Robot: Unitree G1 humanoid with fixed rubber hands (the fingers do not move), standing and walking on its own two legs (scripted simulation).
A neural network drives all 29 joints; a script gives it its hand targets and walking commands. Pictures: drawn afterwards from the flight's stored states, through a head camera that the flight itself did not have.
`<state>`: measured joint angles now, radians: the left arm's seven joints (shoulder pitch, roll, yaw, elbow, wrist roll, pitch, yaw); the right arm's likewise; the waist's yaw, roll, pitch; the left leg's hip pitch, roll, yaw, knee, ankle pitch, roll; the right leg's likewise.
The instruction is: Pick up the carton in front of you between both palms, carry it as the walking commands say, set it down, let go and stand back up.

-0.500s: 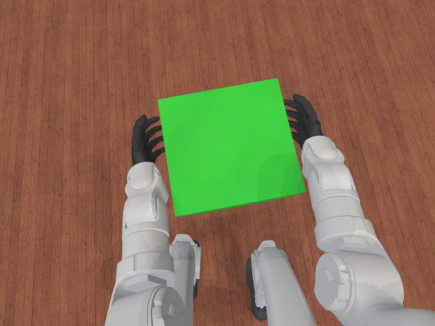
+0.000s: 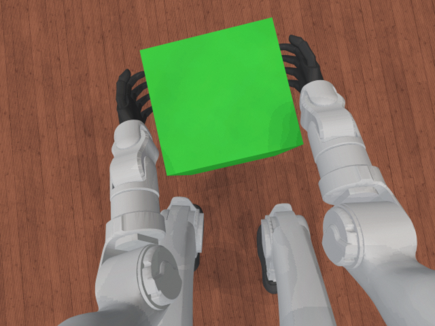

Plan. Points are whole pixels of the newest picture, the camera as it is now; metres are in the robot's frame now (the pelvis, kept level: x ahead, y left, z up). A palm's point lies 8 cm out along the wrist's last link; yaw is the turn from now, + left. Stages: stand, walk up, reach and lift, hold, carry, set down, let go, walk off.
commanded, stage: set down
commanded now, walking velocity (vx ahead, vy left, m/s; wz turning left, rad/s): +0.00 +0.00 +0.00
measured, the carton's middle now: (222, 114) +0.47 +0.03 -0.19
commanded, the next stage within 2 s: none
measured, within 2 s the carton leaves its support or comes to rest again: rests again in 1.66 s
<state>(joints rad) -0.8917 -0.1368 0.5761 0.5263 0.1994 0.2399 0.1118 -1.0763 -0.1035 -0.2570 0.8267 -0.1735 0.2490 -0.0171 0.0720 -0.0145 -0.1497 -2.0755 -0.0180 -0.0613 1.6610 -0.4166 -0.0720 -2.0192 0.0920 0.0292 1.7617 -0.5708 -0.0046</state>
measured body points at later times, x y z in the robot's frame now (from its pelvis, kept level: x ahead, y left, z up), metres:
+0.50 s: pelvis -0.02 +0.00 -0.09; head +0.34 -0.01 +0.18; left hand +0.49 +0.20 -0.24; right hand +0.56 -0.09 -0.26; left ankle +0.12 +0.14 -0.47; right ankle +0.07 -0.10 -0.47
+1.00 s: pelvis -0.01 -0.01 -0.12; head +0.34 -0.04 +0.16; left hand +0.49 +0.21 -0.26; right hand +0.55 -0.09 -0.30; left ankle +0.12 +0.14 -0.47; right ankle +0.07 -0.11 -0.47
